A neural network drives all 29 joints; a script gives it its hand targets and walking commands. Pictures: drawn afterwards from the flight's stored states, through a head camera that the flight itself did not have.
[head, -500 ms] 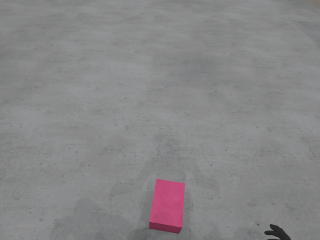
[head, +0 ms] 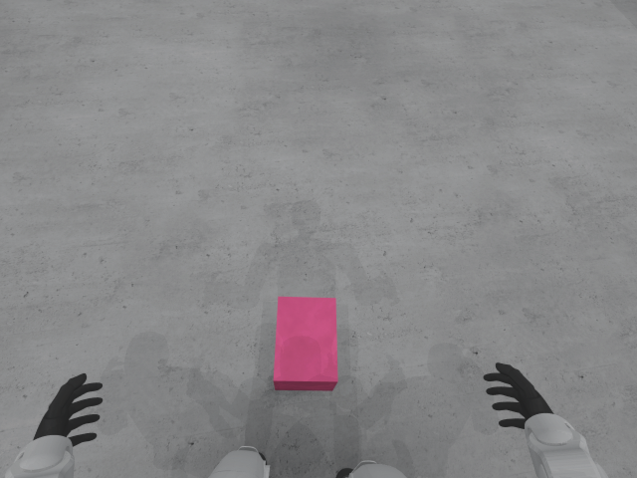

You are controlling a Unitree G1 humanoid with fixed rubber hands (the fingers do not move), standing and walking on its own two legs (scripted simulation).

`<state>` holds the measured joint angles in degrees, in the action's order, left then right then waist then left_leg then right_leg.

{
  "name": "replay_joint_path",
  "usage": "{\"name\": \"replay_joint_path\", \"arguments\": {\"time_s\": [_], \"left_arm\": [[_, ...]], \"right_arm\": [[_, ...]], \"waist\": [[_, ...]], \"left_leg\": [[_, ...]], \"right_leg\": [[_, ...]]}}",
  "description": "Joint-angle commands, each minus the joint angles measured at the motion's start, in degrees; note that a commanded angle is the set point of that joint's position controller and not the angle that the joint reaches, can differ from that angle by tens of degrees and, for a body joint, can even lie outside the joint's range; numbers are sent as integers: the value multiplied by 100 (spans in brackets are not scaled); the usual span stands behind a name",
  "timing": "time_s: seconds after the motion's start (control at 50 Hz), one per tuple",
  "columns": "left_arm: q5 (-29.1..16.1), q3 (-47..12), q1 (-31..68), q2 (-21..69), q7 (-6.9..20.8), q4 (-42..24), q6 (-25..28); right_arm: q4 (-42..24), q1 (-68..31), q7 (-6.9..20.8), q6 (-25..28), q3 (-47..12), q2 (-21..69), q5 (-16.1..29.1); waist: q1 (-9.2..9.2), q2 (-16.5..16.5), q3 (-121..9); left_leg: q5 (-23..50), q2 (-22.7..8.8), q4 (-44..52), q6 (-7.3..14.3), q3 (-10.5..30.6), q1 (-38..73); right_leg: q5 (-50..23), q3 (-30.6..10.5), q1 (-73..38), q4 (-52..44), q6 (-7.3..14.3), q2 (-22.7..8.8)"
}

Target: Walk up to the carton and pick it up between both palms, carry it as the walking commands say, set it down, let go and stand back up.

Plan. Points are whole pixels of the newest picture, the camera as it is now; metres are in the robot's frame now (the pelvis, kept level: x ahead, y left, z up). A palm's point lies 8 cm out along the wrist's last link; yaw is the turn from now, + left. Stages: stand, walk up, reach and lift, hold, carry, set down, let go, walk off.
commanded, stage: reach and lift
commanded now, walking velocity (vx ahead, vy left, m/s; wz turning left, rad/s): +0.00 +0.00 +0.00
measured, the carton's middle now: (305, 344) +0.45 +0.02 -0.69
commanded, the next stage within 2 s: none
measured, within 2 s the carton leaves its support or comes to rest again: neither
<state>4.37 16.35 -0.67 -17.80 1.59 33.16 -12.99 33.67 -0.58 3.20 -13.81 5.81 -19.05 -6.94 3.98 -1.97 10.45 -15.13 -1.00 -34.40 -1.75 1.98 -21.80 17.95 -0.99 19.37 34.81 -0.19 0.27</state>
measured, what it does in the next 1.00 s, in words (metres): lowers itself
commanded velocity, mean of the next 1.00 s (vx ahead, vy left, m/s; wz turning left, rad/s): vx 0.00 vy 0.00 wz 0.00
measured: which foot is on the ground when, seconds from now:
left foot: down 0.00-1.00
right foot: down 0.00-1.00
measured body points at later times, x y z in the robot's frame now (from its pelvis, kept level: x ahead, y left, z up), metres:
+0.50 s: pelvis -0.03 +0.00 -0.04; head +0.13 +0.01 +0.38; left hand +0.24 +0.29 -0.14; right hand +0.32 -0.23 -0.13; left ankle +0.03 +0.14 -0.73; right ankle +0.00 -0.12 -0.73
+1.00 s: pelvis -0.05 +0.01 -0.08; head +0.21 +0.02 +0.29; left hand +0.39 +0.24 -0.19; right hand +0.43 -0.18 -0.18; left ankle +0.03 +0.14 -0.73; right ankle +0.00 -0.12 -0.73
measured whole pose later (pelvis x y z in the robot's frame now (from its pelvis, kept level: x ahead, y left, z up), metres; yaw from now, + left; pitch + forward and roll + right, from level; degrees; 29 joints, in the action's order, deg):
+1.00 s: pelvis -0.05 +0.01 -0.08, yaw -1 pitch +34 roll +0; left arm 3.2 19.1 47.1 -9.3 -3.2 43.5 -10.4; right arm 49.1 -52.5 -1.8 -11.1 14.4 -13.2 -4.1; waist 3.0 -1.3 0.6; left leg -16.3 -0.2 -56.9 -1.3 1.4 -74.9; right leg 19.9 -3.2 73.2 58.8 -1.7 1.1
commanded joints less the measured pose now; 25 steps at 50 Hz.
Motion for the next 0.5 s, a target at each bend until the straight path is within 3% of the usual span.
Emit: {"name": "replay_joint_path", "arguments": {"time_s": [0.0, 0.1, 0.22, 0.32, 0.48], "left_arm": [[-126, 336, -299, -562, 23, -233, 120], [-236, 220, 84, -638, 19, -412, 234], [-432, -148, 576, -574, -62, -739, 242], [-462, -305, 1089, -436, -121, -653, 161], [-493, -165, 2657, -447, -134, -355, -67]], "right_arm": [[-730, -1021, 9, 150, 21, -918, 91], [-389, -1040, -57, 214, 60, -822, 124], [-64, -1417, -227, 236, 229, -807, 193], [137, -1954, -269, 192, 288, -730, 291], [37, -3514, -288, -41, 185, -653, 431]], "waist": [[470, 154, -2016], [252, -65, -2532], [-7, 44, -3036], [-62, 121, -3181], [100, -20, -3520]], "left_leg": [[1617, 435, -104, -127, -447, -12], [2124, 451, -648, -189, -441, -310], [2430, 478, -861, -214, -381, -642], [1960, 453, -980, -212, -383, -1105], [417, 366, -1185, -99, -593, -1987]], "right_leg": [[-858, 7, -488, 13, 148, 223], [-1455, -83, 145, 566, 85, 244], [-1866, -71, 563, 903, -33, 276], [-1465, -22, 1199, 1036, -93, 248], [-119, 2, 1773, 1169, -143, 178]]}}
